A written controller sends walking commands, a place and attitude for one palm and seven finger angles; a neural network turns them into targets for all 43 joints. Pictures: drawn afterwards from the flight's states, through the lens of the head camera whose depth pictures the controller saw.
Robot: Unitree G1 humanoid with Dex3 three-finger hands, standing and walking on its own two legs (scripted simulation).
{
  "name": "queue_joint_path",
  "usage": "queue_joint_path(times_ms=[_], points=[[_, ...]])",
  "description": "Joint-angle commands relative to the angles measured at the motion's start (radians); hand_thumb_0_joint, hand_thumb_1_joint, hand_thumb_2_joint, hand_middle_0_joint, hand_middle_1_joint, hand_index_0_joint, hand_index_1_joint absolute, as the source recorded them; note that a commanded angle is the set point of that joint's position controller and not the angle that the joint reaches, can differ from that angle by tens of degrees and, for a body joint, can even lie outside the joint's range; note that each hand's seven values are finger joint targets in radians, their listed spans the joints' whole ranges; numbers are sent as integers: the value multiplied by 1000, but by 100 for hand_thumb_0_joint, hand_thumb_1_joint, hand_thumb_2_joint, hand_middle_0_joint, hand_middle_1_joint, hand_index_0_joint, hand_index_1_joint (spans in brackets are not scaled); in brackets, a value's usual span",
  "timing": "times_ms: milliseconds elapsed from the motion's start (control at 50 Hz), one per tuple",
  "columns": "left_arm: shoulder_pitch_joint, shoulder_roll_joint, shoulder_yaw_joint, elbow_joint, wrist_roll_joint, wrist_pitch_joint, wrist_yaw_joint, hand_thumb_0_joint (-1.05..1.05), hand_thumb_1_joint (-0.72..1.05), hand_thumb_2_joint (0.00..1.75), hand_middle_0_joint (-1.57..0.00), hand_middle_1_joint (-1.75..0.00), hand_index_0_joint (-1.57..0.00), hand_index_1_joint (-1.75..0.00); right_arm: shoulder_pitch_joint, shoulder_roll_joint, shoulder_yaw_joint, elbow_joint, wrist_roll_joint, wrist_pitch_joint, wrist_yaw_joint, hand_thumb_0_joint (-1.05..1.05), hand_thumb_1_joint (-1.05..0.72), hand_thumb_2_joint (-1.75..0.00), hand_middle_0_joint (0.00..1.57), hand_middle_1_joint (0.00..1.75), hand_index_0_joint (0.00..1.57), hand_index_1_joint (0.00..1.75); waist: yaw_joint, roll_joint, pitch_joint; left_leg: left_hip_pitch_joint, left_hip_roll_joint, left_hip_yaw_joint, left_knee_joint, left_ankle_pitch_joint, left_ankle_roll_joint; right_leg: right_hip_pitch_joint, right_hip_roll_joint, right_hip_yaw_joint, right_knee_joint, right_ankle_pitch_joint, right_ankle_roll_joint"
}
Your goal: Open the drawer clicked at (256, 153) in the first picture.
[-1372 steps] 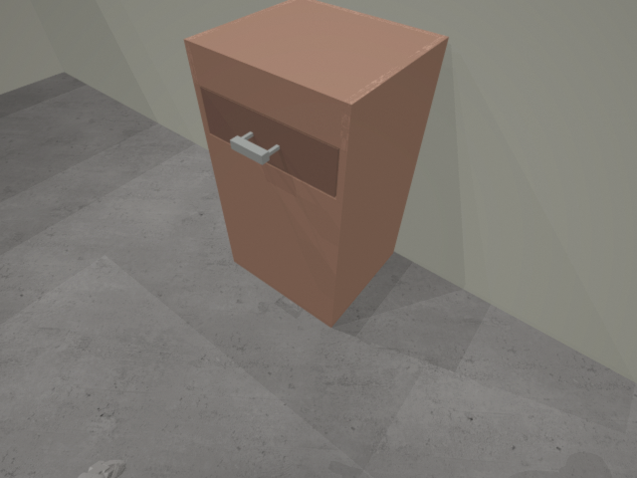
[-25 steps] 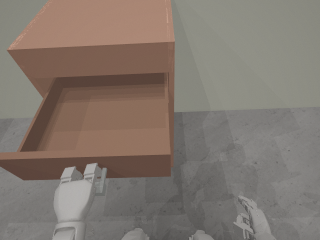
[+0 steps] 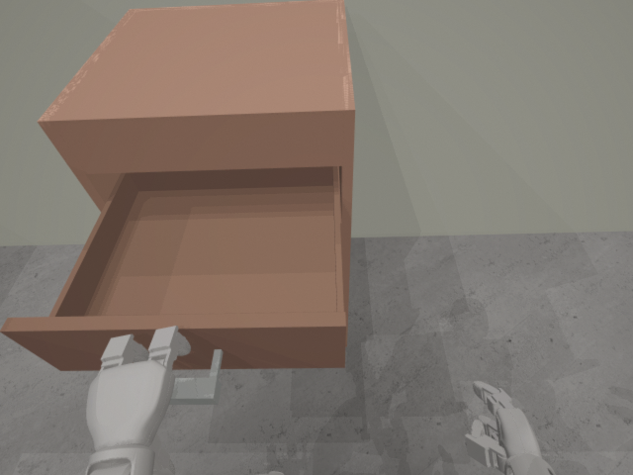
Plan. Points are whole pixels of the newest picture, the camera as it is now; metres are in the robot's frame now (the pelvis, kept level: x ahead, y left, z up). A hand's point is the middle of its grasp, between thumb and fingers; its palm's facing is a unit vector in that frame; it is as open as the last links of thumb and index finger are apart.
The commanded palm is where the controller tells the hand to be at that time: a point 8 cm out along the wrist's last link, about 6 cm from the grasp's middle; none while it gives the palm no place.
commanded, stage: lift the hand off the handle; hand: left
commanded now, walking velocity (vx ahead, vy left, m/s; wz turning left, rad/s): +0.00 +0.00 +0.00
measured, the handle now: (181, 374) +0.25 +0.22 -0.04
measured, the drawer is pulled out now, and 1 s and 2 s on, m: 0.30 0.30 0.30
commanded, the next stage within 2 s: draw the hand back to the body in 1.64 s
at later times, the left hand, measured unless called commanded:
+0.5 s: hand (157, 393) +0.20 +0.21 +0.03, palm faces +0.04 -0.13 -0.99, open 13.6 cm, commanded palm +0.18 +0.21 +0.09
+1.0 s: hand (141, 380) +0.20 +0.21 +0.07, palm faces +0.07 -0.13 -0.99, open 13.8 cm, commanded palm +0.17 +0.21 +0.12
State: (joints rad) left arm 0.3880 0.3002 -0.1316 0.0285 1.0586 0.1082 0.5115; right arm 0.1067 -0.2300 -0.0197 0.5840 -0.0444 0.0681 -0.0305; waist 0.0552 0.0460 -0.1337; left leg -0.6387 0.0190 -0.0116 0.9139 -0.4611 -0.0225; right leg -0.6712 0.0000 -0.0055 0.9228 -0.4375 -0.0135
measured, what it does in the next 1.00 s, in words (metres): stands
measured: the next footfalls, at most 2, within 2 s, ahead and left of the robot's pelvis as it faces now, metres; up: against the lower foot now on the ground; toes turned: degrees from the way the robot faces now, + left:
none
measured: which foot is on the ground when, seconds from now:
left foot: down 0.00-1.00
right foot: down 0.00-1.00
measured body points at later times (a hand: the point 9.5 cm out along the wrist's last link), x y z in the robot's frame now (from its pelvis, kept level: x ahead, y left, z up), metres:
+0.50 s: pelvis +0.01 +0.00 +0.01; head +0.03 -0.03 +0.46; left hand +0.20 +0.22 +0.08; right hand +0.22 -0.21 -0.08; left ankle +0.00 +0.14 -0.69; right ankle +0.01 -0.11 -0.69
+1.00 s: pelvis +0.01 +0.00 +0.03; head +0.03 -0.04 +0.47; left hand +0.19 +0.22 +0.12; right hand +0.23 -0.22 -0.06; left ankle +0.00 +0.14 -0.69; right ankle +0.01 -0.11 -0.69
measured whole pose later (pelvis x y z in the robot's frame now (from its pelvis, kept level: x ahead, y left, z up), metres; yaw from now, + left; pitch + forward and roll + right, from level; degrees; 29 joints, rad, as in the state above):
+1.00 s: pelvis +0.01 +0.00 +0.03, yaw +0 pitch +6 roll +1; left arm 0.49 0.35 -0.11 -0.23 1.00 0.08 0.34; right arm 0.12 -0.24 -0.02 0.56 -0.03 0.06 0.01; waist 0.09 0.07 -0.10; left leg -0.42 0.02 0.00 0.72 -0.40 -0.03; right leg -0.46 0.01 0.00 0.74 -0.38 -0.02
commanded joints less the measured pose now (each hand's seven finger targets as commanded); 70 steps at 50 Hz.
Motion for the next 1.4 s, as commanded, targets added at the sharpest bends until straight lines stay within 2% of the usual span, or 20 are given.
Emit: queue_joint_path(times_ms=[0,60,120,320,360,400,440,520,580,660,780,820,940,980,1020,1140,1220,1280,1360,1380], points=[[-66,110,60,-231,4,-22,2,0,-50,30,-30,-120,-30,-120,-113,-91,-26,-170,1,-49,-4,0,-90,-90,20,30,20,30,-9,-35,-160,148,-46,35,-137,215,49,115,21,-17,-177,230,-25],[-34,130,80,-272,4,-48,-6,0,-50,30,-30,-120,-30,-120,-105,-88,-25,-175,-4,-52,5,0,-90,-90,20,30,20,30,3,-33,-191,174,-44,36,-137,265,47,143,20,-11,-171,289,-27],[-13,122,75,-288,13,-59,-2,0,-50,30,-30,-120,-30,-120,-105,-86,-26,-179,-7,-49,18,0,-90,-90,20,30,20,30,2,-35,-171,168,-42,32,-139,274,44,135,23,-17,-167,292,-28],[-38,112,51,-357,11,-19,-13,0,-50,30,-30,-120,-30,-120,-117,-83,-23,-197,2,-43,33,0,-90,-90,20,30,20,30,0,-30,-156,202,-34,27,-174,278,43,161,25,-18,-190,283,-31],[-4,135,77,-359,7,-19,-21,0,-50,30,-30,-120,-30,-120,-115,-81,-21,-198,4,-47,32,0,-90,-90,20,30,20,30,9,-41,-164,209,-34,30,-178,290,43,182,24,-10,-197,303,-30],[-19,111,44,-383,-1,-21,-34,0,-50,30,-30,-120,-30,-120,-116,-80,-20,-199,5,-48,35,0,-90,-90,20,30,20,30,3,-33,-152,216,-34,27,-188,288,44,181,22,-17,-203,291,-29],[-14,149,84,-379,-5,-22,-41,0,-50,30,-30,-120,-30,-120,-119,-82,-19,-197,8,-48,31,0,-90,-90,20,30,20,30,8,-39,-143,217,-34,29,-196,286,44,201,23,-6,-219,296,-31],[17,159,107,-379,-9,-29,-52,0,-50,30,-30,-120,-30,-120,-121,-78,-19,-193,9,-52,31,0,-90,-90,20,30,20,30,17,-49,-127,218,-37,34,-209,282,43,223,20,-1,-231,315,-27],[34,132,75,-398,-22,-22,-68,0,-50,30,-30,-120,-30,-120,-124,-80,-19,-199,13,-53,36,0,-90,-90,20,30,20,30,17,-31,-123,233,-34,34,-224,288,44,239,18,-4,-243,315,-27],[46,163,103,-400,-31,-18,-91,0,-50,30,-30,-120,-30,-120,-130,-81,-15,-199,15,-55,34,0,-90,-90,20,30,20,30,22,-68,-109,233,-36,39,-240,275,46,263,13,10,-270,322,-20],[19,171,111,-439,-36,-36,-110,0,-50,30,-30,-120,-30,-120,-134,-79,-18,-196,15,-57,32,0,-90,-90,20,30,20,30,23,-38,-94,263,-37,42,-255,281,48,272,8,12,-293,326,-21],[40,195,144,-438,-38,-43,-111,0,-50,30,-30,-120,-30,-120,-131,-81,-19,-193,14,-59,32,0,-90,-90,20,30,20,30,29,-52,-110,267,-39,44,-256,297,47,292,9,18,-295,358,-20],[47,166,113,-464,-56,-35,-138,0,-50,30,-30,-120,-30,-120,-146,-82,-19,-203,20,-56,39,0,-90,-90,20,30,20,30,25,-47,-77,287,-33,43,-278,301,46,289,8,11,-320,336,-21],[62,174,115,-490,-59,-41,-147,0,-50,30,-30,-120,-30,-120,-140,-79,-19,-202,20,-57,40,0,-90,-90,20,30,20,30,33,-47,-100,299,-32,46,-283,313,49,312,5,9,-319,358,-20],[70,195,137,-490,-60,-43,-155,0,-50,30,-30,-120,-30,-120,-142,-79,-14,-204,22,-56,40,0,-90,-90,20,30,20,30,33,-67,-71,292,-33,46,-288,305,48,310,3,9,-330,356,-17],[41,224,175,-498,-73,-43,-171,0,-50,30,-30,-120,-30,-120,-152,-80,-12,-202,26,-54,32,0,-90,-90,20,30,20,30,36,-63,-61,313,-32,44,-310,294,46,327,1,17,-363,324,-18],[-10,200,134,-540,-80,-46,-194,0,-50,30,-30,-120,-30,-120,-144,-81,-14,-202,24,-55,33,0,-90,-90,20,30,20,30,29,-28,-77,344,-27,41,-322,308,51,324,-2,-5,-366,307,-17],[15,207,139,-535,-83,-42,-214,0,-50,30,-30,-120,-30,-120,-148,-81,-9,-202,30,-53,35,0,-90,-90,20,30,20,30,35,-30,-51,344,-24,39,-337,315,47,334,1,-7,-378,308,-20],[58,223,156,-576,-81,-40,-228,0,-50,30,-30,-120,-30,-120,-138,-78,-5,-217,31,-53,44,0,-90,-90,20,30,20,30,54,-32,-90,359,-21,41,-344,365,48,373,0,-14,-372,353,-22],[44,218,150,-588,-86,-40,-231,0,-50,30,-30,-120,-30,-120,-150,-78,-5,-216,34,-48,46,0,-90,-90,20,30,20,30,47,-21,-67,361,-19,41,-351,367,44,370,0,-13,-379,355,-23]])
